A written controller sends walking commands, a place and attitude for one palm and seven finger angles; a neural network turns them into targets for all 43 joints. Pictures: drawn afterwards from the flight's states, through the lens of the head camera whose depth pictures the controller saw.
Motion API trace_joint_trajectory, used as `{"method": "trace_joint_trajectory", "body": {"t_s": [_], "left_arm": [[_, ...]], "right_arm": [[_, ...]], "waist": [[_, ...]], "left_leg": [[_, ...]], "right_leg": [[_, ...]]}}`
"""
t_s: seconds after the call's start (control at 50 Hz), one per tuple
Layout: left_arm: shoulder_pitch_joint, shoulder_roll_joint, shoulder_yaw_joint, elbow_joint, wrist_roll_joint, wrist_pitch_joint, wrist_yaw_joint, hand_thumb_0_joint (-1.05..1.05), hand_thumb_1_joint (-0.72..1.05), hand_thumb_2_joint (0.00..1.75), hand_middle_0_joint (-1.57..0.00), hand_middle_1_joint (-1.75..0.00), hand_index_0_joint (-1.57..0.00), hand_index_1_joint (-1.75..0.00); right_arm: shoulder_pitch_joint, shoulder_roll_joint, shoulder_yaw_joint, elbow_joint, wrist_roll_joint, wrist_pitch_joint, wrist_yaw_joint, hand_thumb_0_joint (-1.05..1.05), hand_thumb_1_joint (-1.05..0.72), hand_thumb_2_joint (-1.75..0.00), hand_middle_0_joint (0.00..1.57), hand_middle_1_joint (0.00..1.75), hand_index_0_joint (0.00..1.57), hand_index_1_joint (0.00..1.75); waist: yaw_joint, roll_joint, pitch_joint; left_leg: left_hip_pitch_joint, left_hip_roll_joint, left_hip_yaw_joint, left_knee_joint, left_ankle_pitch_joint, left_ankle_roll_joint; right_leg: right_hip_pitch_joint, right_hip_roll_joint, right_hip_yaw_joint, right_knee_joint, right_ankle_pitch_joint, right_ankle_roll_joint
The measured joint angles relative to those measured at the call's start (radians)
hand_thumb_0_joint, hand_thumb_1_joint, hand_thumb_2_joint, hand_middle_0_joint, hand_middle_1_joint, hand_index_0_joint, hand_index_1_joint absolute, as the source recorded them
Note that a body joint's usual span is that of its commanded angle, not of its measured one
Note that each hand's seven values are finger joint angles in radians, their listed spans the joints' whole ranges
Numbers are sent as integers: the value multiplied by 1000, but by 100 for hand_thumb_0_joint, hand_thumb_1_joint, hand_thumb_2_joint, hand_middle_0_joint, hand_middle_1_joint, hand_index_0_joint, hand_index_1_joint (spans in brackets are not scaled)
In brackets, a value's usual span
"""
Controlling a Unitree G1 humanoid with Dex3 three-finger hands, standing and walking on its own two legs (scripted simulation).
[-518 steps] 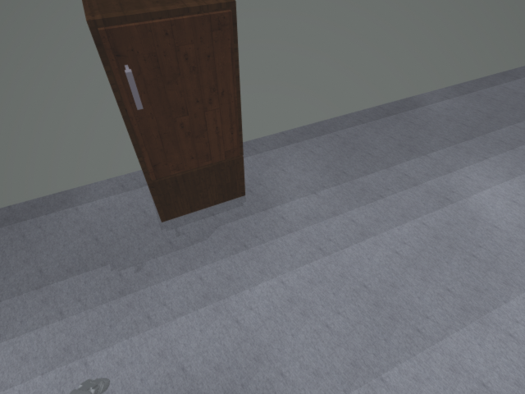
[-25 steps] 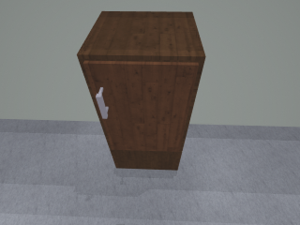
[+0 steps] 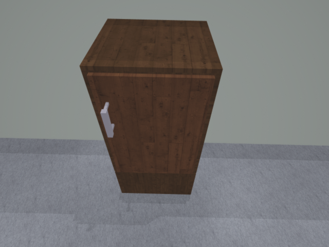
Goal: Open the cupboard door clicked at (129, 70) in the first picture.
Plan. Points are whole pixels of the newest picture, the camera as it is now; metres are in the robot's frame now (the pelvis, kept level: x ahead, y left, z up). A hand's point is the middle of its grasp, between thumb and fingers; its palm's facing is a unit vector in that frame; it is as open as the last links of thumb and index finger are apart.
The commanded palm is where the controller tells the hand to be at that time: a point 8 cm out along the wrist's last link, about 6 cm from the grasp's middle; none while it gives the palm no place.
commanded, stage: look again from close up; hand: left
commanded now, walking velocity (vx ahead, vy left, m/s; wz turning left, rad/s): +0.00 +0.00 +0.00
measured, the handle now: (108, 120) +0.53 +0.24 -0.04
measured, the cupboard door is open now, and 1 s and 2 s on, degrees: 0 0 0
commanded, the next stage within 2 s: shuffle to correct the standing spot in 0.48 s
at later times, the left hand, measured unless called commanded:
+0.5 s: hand out of the picture -0.05 +0.21 -0.18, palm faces +0.00 -0.98 -0.18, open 7.4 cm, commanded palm none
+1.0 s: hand out of the picture -0.14 +0.20 -0.19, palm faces +0.05 -1.00 -0.09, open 7.4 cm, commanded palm none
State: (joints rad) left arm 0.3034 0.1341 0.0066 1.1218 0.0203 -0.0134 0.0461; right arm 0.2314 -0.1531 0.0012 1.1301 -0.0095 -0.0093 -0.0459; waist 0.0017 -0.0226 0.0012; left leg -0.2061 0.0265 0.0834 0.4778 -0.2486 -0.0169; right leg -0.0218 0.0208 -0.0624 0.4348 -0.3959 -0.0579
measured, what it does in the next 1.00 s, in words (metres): shifts its weight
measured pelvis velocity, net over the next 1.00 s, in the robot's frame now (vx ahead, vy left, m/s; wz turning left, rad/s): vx -0.06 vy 0.06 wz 0.00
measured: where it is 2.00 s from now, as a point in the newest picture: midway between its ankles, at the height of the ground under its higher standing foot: outside the picture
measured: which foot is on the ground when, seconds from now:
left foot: down 0.00-1.00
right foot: down 0.00-0.92, up 0.94-1.00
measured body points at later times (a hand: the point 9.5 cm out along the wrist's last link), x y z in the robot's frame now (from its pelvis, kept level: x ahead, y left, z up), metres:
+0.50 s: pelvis -0.06 +0.04 +0.00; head -0.07 +0.05 +0.45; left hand -0.05 +0.26 -0.16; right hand -0.06 -0.18 -0.16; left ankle +0.01 +0.11 -0.74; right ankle -0.09 -0.07 -0.74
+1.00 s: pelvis -0.06 +0.06 -0.01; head -0.06 +0.09 +0.44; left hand -0.14 +0.26 -0.18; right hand -0.06 -0.17 -0.15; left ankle -0.03 +0.13 -0.74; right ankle -0.08 -0.06 -0.70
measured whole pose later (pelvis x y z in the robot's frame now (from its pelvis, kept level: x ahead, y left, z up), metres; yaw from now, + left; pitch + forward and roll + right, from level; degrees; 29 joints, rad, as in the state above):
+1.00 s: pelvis -0.06 +0.06 -0.01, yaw +0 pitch +0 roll -1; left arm 0.46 0.13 0.02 1.12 0.04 0.02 0.01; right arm 0.36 -0.12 -0.01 1.05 -0.02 -0.04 -0.02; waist 0.00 -0.06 -0.02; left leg -0.30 -0.02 0.12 0.58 -0.27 0.09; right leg -0.38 -0.01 -0.04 0.92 -0.43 -0.05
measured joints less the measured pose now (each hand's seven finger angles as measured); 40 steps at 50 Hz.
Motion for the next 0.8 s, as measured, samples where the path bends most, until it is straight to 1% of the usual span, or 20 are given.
{"method": "trace_joint_trajectory", "body": {"t_s": [0.02,0.04,0.08,0.1,0.12,0.14,0.16,0.18,0.2,0.22,0.26,0.28,0.3,0.36,0.48,0.62,0.7,0.74,0.78,0.8], "left_arm": [[-1,2,0,-1,-1,1,-1,1,92,90,-20,-30,-20,-30],[0,0,-4,-5,3,-8,6,1,92,90,-20,-30,-20,-30],[11,-10,-8,-29,12,-31,16,0,91,90,-20,-30,-20,-30],[18,-12,-13,-40,12,-37,18,0,91,90,-20,-30,-20,-30],[26,-12,-16,-48,11,-39,18,0,91,90,-20,-30,-20,-30],[34,-10,-19,-54,7,-37,16,0,91,90,-20,-30,-20,-30],[42,-7,-21,-60,3,-31,14,0,91,90,-20,-30,-20,-30],[48,-1,-21,-64,-2,-22,12,0,91,90,-20,-30,-20,-30],[48,6,-19,-67,-5,-10,10,0,91,90,-20,-30,-20,-30],[45,13,-15,-73,-6,2,9,0,91,90,-20,-30,-20,-30],[32,25,-8,-88,-4,10,6,0,90,90,-20,-30,-20,-30],[23,26,-7,-94,-4,8,5,0,90,90,-20,-30,-20,-30],[13,22,-7,-95,-3,7,5,0,91,90,-20,-30,-20,-30],[10,18,-14,-104,-2,6,0,0,91,90,-20,-30,-20,-30],[34,25,-15,-101,0,24,-5,0,91,90,-20,-30,-20,-30],[72,28,-10,-93,8,27,-11,0,91,90,-20,-30,-20,-30],[117,24,-3,-78,15,28,-16,0,91,90,-20,-30,-20,-30],[144,21,3,-70,15,27,-19,0,91,90,-20,-30,-20,-30],[172,18,11,-59,13,25,-21,0,91,90,-20,-30,-20,-30],[185,17,16,-51,11,25,-20,0,91,90,-20,-30,-20,-30]], "right_arm": [[4,0,1,3,0,1,0,0,-94,-90,20,30,20,29],[8,-5,2,-2,0,5,5,0,-94,-90,20,30,20,29],[3,-18,-1,-39,-2,15,16,0,-94,-90,20,30,20,29],[-1,-21,-4,-57,-3,14,17,0,-93,-90,20,30,20,29],[-1,-22,-7,-74,-4,11,17,0,-93,-90,20,30,20,29],[3,-21,-8,-89,-4,5,19,0,-93,-90,20,30,20,29],[14,-21,-9,-101,-4,-2,21,0,-92,-90,20,30,20,29],[30,-20,-8,-109,-5,-7,20,0,-92,-90,20,30,20,29],[47,-17,-8,-113,-5,-8,17,0,-92,-90,20,30,20,29],[64,-14,-6,-114,-5,-6,16,0,-92,-90,20,30,20,29],[82,-8,0,-109,-5,0,14,0,-91,-90,20,30,20,29],[83,-7,3,-105,-4,5,13,0,-91,-90,20,30,20,29],[80,-9,5,-99,-2,11,13,0,-91,-90,20,30,20,29],[75,-5,9,-92,-4,21,17,0,-91,-90,20,30,20,29],[96,5,11,-87,-6,18,28,1,-92,-90,20,30,20,29],[106,14,8,-74,-8,26,34,1,-91,-90,20,30,20,29],[106,13,2,-63,-13,39,37,0,-91,-90,20,30,20,29],[103,11,-2,-63,-14,45,38,0,-91,-90,20,30,20,29],[99,9,-8,-67,-14,48,39,0,-91,-90,20,30,20,29],[98,9,-12,-68,-15,49,39,0,-91,-90,20,30,20,29]], "waist": [[0,0,1],[2,9,-2],[2,30,19],[-3,35,32],[-12,37,43],[-22,36,49],[-29,37,50],[-36,37,44],[-39,31,35],[-36,21,24],[-21,0,13],[-12,-3,14],[-7,10,19],[-12,30,21],[-20,18,-1],[-9,5,-12],[-1,7,-31],[5,7,-36],[10,6,-37],[11,1,-36]], "left_leg": [[2,1,-1,-3,2,-1],[-22,10,-2,27,1,2],[-78,18,-10,125,-45,21],[-92,13,-13,144,-72,33],[-97,6,-14,142,-71,43],[-91,-2,-14,124,-33,50],[-79,-4,-13,104,39,59],[-69,-2,-17,97,44,62],[-64,-6,-21,98,18,62],[-64,-14,-22,101,-9,63],[-80,-34,-13,119,-27,67],[-92,-39,-9,130,-26,67],[-100,-34,-12,137,-22,67],[-103,-33,-17,116,6,74],[-103,-44,-11,65,53,87],[-124,-61,-16,6,91,95],[-135,-68,-28,-9,29,94],[-147,-69,-34,3,-21,86],[-178,-65,-36,70,-88,70],[-197,-61,-29,141,-97,63]], "right_leg": [[3,1,-1,-4,2,-1],[-3,8,-2,-10,9,2],[-23,24,6,-4,28,9],[-36,28,11,12,38,10],[-49,30,12,35,48,9],[-63,31,10,66,57,8],[-77,35,5,104,62,8],[-91,37,-3,145,62,12],[-101,33,-8,176,55,15],[-106,25,-6,190,32,18],[-99,6,9,154,2,18],[-90,2,15,128,-26,18],[-92,7,13,121,-28,20],[-98,9,6,105,21,26],[-116,-1,10,89,51,35],[-157,-14,6,78,61,30],[-169,-9,7,75,-32,12],[-171,-4,11,64,-45,1],[-171,1,10,52,-25,-9],[-166,0,7,44,4,-8]]}}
